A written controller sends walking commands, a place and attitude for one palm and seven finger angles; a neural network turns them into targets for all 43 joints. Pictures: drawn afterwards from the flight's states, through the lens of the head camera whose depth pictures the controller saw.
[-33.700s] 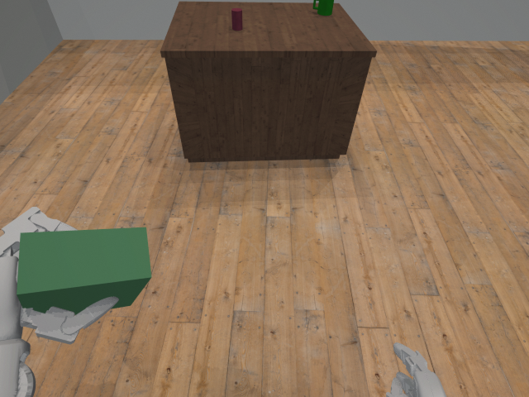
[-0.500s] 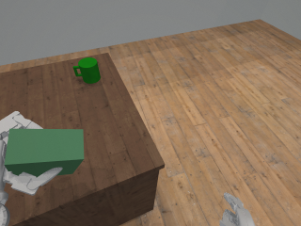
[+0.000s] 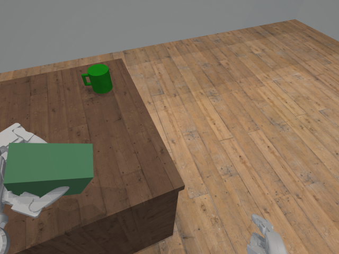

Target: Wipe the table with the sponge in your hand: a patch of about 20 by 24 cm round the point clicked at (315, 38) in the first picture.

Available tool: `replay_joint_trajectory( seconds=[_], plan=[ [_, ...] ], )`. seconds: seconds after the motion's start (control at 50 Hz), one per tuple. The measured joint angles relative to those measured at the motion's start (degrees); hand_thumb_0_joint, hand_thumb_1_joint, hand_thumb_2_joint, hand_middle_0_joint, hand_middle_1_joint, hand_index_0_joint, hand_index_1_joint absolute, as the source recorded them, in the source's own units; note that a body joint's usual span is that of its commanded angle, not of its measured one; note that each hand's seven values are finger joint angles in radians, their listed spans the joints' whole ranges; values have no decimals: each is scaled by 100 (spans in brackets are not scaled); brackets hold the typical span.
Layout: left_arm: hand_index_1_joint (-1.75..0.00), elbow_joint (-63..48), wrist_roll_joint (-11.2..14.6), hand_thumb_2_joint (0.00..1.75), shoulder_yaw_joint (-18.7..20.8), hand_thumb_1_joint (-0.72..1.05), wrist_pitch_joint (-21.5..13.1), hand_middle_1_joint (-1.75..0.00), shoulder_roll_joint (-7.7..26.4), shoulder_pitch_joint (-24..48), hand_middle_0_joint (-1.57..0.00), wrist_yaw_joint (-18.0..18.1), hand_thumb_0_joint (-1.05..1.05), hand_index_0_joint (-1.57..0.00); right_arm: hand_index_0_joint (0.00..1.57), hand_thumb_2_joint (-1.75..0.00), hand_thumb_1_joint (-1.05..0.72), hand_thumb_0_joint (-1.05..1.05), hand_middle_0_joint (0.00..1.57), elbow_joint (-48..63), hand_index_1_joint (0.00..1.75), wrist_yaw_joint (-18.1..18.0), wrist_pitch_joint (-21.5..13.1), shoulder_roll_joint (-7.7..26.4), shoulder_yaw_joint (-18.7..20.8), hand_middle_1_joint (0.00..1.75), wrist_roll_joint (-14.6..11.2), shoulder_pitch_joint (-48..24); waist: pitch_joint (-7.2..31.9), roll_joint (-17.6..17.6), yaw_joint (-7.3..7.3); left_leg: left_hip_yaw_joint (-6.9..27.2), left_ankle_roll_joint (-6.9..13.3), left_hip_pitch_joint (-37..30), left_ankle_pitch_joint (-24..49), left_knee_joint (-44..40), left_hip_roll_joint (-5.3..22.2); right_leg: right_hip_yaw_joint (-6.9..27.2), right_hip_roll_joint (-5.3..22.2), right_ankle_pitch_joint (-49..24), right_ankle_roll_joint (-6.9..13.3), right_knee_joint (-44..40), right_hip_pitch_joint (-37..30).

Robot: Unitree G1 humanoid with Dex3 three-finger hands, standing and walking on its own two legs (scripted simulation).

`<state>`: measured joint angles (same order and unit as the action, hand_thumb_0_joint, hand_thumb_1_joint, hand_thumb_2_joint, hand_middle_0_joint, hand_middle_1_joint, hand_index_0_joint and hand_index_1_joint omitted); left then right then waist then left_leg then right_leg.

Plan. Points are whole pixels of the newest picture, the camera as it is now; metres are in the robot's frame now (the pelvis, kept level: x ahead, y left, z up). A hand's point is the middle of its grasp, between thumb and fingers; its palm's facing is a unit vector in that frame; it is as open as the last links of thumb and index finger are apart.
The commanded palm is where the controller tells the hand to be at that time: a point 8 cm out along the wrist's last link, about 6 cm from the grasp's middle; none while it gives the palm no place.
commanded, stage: shuffle to correct the standing spot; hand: left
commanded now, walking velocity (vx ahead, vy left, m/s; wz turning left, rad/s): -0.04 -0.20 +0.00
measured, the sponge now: (63, 172) +0.23 +0.20 +0.14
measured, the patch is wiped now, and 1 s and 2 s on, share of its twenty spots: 0.00 0.00 0.00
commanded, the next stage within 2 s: come to a stop and stand still in 1.00 s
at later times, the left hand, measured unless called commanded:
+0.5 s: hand (35, 177) +0.21 +0.24 +0.16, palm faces +0.31 -0.87 -0.38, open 9.8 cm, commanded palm +0.16 +0.28 +0.18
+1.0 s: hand (33, 177) +0.21 +0.24 +0.16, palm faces +0.30 -0.87 -0.38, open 9.8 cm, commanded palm +0.16 +0.29 +0.18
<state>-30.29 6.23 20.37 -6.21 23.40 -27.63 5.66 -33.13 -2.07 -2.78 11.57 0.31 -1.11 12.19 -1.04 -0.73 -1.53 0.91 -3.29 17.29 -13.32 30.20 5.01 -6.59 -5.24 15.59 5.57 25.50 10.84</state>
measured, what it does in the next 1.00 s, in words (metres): stands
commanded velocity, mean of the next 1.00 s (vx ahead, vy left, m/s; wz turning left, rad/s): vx -0.04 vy -0.19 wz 0.00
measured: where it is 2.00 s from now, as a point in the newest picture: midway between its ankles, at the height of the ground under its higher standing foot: outside the picture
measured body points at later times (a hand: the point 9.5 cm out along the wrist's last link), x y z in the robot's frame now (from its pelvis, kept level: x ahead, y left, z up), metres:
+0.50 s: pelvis +0.00 +0.00 +0.00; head +0.01 +0.01 +0.45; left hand +0.19 +0.28 +0.18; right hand +0.16 -0.24 -0.08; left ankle +0.03 +0.16 -0.73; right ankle -0.02 -0.05 -0.74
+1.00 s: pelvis +0.00 +0.01 +0.00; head +0.01 +0.01 +0.45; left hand +0.19 +0.29 +0.18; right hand +0.15 -0.23 -0.09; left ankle +0.03 +0.16 -0.73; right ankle -0.02 -0.05 -0.74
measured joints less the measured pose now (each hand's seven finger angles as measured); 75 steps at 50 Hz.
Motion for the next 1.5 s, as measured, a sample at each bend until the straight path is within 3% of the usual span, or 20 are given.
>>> replay_joint_trajectory(
  seconds=[0.34,0.72,0.98,1.14,1.18,1.2,1.24,1.28,1.34,1.4,1.44,1.5],
  plan=[
    [-136,-35,46,106,3,-48,39,-136,-11,-106,-76,15,-1,-77,20,-89,-90,1,20,-16,30,-24,53,25,5,30,-17,5,6,-6,46,3,5,21,-54,98,1,-4,5,66,7,122,32],
    [-136,-44,16,106,21,-48,1,-136,20,-110,-76,39,-1,-77,20,-89,-90,1,20,2,30,-11,16,-30,-37,30,7,45,19,23,11,-30,66,40,50,-23,-48,22,52,-73,-78,-37,37],
    [-136,28,23,106,-116,-48,92,-136,-92,-174,-76,26,-1,-77,20,-89,-90,1,20,-11,30,-12,17,-17,-36,30,-4,41,52,-15,20,-40,60,49,2,35,-45,31,54,-9,-42,50,64],
    [-136,-20,27,106,-9,-48,39,-136,-9,-113,-76,38,-1,-77,20,-89,-90,1,20,5,30,-24,30,4,-6,30,-4,9,68,-20,-7,-28,31,26,14,-7,-21,24,26,-27,-32,-6,34],
    [-136,408,-298,106,168,-48,-128,-136,453,685,-76,-317,-1,-77,20,-89,-90,1,20,-61,30,-71,-255,-34,104,30,68,155,-48,71,285,-77,151,76,129,26,-14,27,25,-62,-65,-16,59],
    [-136,712,-308,106,327,-48,-272,-136,651,1073,-76,-392,-1,-77,20,-89,-90,1,20,-90,30,-53,-309,-33,95,30,75,174,-90,142,375,-132,212,141,212,56,-10,32,34,-85,-43,0,120],
    [-136,1146,-245,106,652,-48,-393,-136,753,1458,-76,-359,-1,-77,20,-89,-90,1,20,-44,30,24,-355,41,64,30,50,136,-196,211,437,-254,270,160,236,29,-2,122,49,-115,-27,90,242],
    [-136,1213,-176,106,783,-48,-399,-136,557,1407,-76,-284,-1,-77,20,-89,-90,1,20,66,30,99,-417,182,87,30,27,110,-260,155,375,-337,204,93,157,-117,-16,212,82,-85,-143,240,359],
    [-136,825,-137,106,416,-48,-434,-136,23,829,-76,-213,-1,-77,20,-89,-90,1,20,135,30,179,-478,340,173,30,-29,58,-321,58,243,-451,164,74,167,-107,-102,318,188,-19,-312,405,429],
    [-136,376,-219,106,-189,-48,-479,-136,-318,154,-76,-269,-1,-77,20,-89,-90,1,20,92,30,132,-497,339,194,30,-15,59,-290,23,137,-464,256,79,99,-11,-167,335,241,-13,-238,399,381],
    [-136,208,-252,106,-357,-48,-507,-136,-277,-152,-76,-272,-1,-77,20,-89,-90,1,20,20,30,50,-477,250,146,30,5,85,-232,90,113,-380,293,78,76,17,-241,325,268,-12,-248,372,342],
    [-136,172,-234,106,-214,-48,-526,-136,-42,-215,-76,-177,-1,-77,20,-89,-90,1,20,-52,30,-58,-449,75,45,30,37,177,-162,244,153,-324,333,28,65,-2,-310,294,319,-12,-300,298,246]
  ],
)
